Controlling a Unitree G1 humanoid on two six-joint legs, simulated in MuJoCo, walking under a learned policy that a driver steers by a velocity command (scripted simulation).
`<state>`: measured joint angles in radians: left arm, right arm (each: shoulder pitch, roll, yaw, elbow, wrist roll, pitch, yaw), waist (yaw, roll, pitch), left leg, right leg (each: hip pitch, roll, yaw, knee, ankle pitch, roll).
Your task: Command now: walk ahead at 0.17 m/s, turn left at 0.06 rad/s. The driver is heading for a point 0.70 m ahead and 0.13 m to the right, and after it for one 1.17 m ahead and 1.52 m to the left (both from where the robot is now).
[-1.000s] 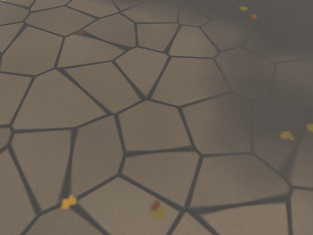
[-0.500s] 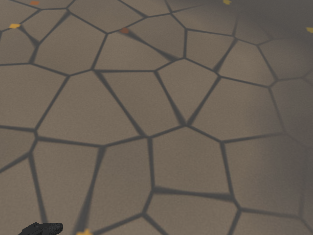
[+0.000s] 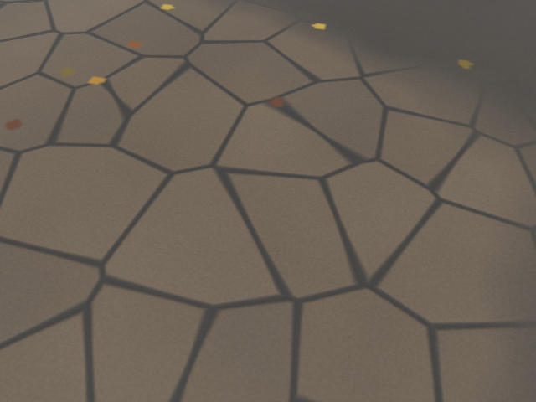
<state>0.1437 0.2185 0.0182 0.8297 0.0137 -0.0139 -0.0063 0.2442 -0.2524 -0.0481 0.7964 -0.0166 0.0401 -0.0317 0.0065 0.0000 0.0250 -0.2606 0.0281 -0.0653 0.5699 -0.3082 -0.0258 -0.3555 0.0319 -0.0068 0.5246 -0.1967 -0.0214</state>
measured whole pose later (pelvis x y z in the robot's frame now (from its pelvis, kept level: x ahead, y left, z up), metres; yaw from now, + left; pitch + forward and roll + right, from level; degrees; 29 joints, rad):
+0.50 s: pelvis +0.16 +0.00 +0.01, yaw +0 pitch +2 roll +0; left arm 0.38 0.26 0.04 0.94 -0.01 -0.05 0.00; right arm 0.09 -0.26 -0.06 0.72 0.01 -0.08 0.02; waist 0.09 0.02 0.02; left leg -0.58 0.07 -0.01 0.64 -0.06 -0.01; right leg -0.01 0.02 -0.01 0.27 -0.28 -0.02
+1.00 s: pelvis +0.26 +0.03 +0.00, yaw -13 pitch +1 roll +2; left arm 0.18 0.29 0.08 0.78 -0.01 0.07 0.01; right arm 0.10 -0.28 -0.07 0.81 0.00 0.00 -0.04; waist 0.00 0.00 0.04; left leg -0.29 0.06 0.23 0.42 -0.13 0.02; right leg -0.41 -0.08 -0.04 0.76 -0.34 0.01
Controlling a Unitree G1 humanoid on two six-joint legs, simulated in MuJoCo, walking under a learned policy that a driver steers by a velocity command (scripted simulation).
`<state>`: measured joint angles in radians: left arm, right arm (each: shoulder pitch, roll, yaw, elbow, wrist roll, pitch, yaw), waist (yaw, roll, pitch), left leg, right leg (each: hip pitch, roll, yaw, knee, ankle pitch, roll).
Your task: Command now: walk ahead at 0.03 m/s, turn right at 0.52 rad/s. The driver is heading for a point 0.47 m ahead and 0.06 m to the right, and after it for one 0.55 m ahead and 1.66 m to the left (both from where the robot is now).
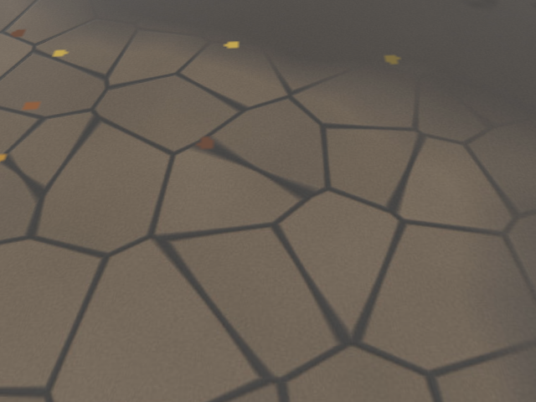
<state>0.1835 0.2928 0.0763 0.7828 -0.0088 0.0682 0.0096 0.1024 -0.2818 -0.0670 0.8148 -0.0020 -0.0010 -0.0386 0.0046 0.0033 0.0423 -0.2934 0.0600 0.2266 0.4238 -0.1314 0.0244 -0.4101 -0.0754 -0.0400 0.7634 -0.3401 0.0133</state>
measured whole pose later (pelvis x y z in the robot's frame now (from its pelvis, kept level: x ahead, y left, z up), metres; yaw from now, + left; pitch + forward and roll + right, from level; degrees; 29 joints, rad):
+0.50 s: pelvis +0.03 -0.01 +0.00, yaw -15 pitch +2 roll +1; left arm 0.16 0.29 0.06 0.70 -0.01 0.03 0.03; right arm 0.10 -0.29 -0.07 0.83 0.01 -0.01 -0.01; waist 0.01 0.00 0.02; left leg -0.31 -0.01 -0.03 0.55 -0.25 -0.05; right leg -0.29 0.08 0.14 0.52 -0.26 -0.03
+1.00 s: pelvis +0.16 -0.09 +0.00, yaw -14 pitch +2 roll +0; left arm 0.20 0.26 0.05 0.72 0.00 -0.09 -0.01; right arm 0.34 -0.30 -0.06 0.90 0.04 -0.07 0.01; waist -0.03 0.04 0.00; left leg -0.36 0.02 -0.06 1.02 -0.40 0.04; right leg -0.28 0.00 -0.05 0.49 -0.25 -0.04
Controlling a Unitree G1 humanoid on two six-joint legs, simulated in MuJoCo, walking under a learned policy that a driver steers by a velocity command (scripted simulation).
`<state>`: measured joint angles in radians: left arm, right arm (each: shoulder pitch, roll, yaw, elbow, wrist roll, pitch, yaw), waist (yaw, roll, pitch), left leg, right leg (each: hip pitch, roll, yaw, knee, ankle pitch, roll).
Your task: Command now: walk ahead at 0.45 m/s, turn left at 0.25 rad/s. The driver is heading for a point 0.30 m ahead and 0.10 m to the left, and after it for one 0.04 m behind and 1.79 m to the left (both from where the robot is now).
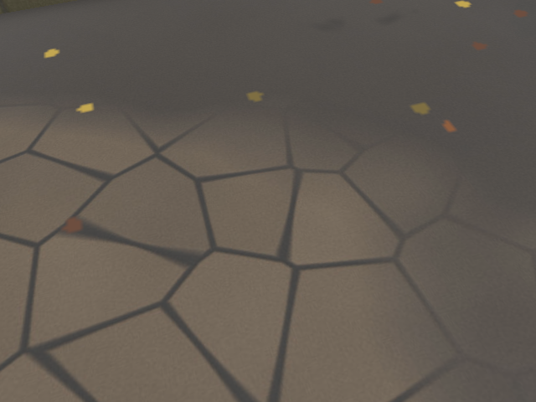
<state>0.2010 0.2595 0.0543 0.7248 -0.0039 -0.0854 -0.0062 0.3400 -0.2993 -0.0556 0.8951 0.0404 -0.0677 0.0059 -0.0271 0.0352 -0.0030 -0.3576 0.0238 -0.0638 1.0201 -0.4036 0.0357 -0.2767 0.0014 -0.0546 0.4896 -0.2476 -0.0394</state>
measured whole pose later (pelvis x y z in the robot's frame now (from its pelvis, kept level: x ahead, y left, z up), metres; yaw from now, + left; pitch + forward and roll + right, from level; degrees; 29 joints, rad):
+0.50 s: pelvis +0.27 +0.06 -0.02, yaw +16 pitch +1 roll +0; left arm 0.30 0.28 0.05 0.79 -0.02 -0.10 0.01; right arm 0.13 -0.30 -0.07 0.69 0.02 -0.05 0.04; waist 0.01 0.00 0.07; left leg -0.44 -0.10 0.03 0.58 -0.17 0.12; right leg -0.27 -0.03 0.01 1.23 -0.44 0.01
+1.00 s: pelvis +0.56 +0.10 -0.01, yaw +34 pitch +1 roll -1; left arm 0.17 0.26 0.05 0.67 0.01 -0.11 -0.01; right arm 0.32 -0.31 -0.06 0.71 0.03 -0.02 -0.01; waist -0.02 0.04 0.02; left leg -0.41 -0.04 -0.10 1.20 -0.40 0.02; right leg -0.35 0.02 -0.03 0.51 -0.18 -0.02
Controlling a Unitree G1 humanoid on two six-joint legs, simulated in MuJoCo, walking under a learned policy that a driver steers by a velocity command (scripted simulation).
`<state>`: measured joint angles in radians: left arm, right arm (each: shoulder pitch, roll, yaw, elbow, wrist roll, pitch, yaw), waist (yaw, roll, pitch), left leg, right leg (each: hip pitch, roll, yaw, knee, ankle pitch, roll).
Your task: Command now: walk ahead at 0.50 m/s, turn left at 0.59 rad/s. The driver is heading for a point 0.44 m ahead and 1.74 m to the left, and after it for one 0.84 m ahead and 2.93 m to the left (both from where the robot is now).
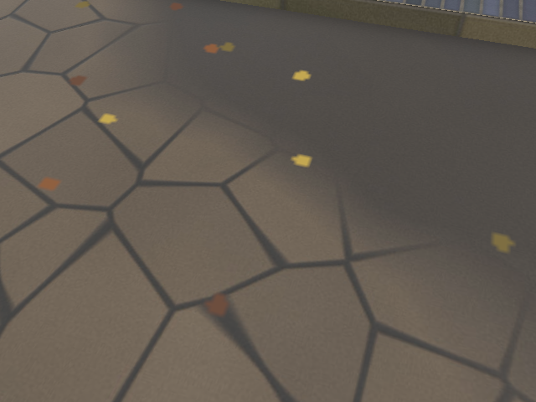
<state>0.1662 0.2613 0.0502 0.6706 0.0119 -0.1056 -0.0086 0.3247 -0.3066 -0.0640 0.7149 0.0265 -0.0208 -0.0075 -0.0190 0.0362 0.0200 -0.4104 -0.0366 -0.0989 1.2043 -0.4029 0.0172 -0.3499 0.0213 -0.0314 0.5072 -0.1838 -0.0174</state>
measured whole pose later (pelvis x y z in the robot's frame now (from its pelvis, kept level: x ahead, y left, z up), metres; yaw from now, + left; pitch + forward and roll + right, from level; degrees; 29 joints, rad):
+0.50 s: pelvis +0.26 +0.08 -0.01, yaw +18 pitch +1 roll -1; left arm 0.25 0.31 0.06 0.77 -0.02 -0.10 0.00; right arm 0.17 -0.30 -0.07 0.62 0.02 -0.04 0.04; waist 0.02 -0.01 0.08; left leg -0.42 -0.07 0.01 0.58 -0.19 0.09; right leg -0.34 -0.06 0.01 1.19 -0.43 0.01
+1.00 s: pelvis +0.56 +0.14 +0.00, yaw +29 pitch +1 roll -1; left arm 0.17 0.28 0.05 0.72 0.00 -0.10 -0.03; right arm 0.34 -0.29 -0.05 0.76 0.02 -0.04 -0.01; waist -0.02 0.02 0.02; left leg -0.34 -0.05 -0.10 1.16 -0.43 0.03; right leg -0.36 0.04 -0.03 0.51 -0.17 -0.05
